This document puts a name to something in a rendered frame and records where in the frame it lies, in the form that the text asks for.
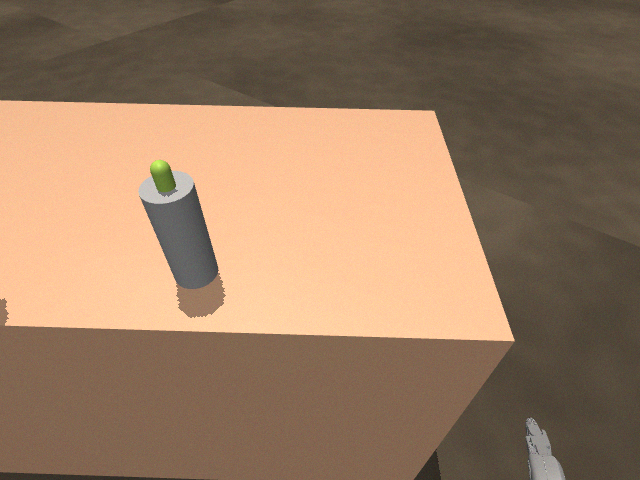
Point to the bottle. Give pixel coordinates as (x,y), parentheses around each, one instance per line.
(172,205)

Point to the right robot hand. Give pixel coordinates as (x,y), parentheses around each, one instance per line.
(541,464)

